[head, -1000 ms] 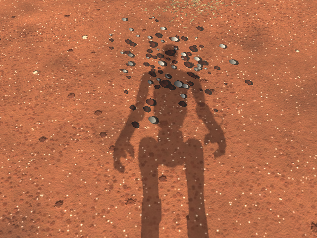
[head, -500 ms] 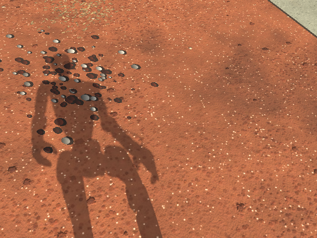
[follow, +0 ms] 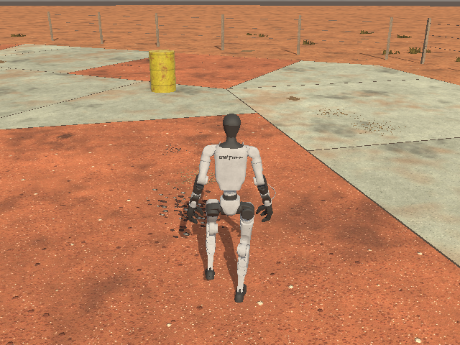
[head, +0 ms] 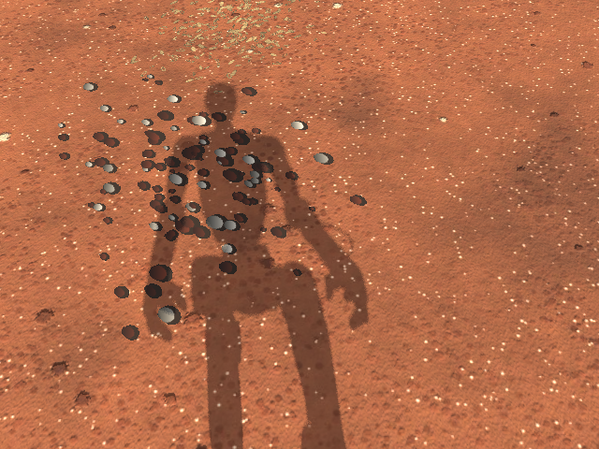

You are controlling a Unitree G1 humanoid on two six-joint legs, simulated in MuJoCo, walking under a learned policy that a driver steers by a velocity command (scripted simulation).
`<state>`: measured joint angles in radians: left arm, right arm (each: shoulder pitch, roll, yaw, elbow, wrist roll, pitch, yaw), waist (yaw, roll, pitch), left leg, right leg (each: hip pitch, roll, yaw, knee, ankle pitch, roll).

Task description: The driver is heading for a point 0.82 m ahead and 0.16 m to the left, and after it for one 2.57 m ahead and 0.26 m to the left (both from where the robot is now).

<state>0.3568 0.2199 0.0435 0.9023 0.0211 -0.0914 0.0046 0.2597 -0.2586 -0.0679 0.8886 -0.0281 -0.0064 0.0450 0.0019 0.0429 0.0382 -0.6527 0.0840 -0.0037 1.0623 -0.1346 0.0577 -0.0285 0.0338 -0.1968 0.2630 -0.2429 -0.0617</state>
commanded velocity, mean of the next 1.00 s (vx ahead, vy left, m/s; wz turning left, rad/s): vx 0.37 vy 0.00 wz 0.34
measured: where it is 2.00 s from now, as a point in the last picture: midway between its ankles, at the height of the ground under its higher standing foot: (299, 358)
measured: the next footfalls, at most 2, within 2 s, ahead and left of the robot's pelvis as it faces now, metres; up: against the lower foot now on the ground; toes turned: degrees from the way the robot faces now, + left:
left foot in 0.24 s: +0.29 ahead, +0.10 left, +0.00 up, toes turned +13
right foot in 0.74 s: +0.62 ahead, +0.05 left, +0.00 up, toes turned +24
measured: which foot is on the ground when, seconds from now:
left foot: up 0.00-0.22, down 0.24-0.76, up 0.78-1.00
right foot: down 0.00-0.26, up 0.28-0.72, down 0.74-1.00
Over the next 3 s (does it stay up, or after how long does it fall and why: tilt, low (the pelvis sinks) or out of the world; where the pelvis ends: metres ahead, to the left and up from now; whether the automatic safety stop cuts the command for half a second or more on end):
stays up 0.77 0.05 0.00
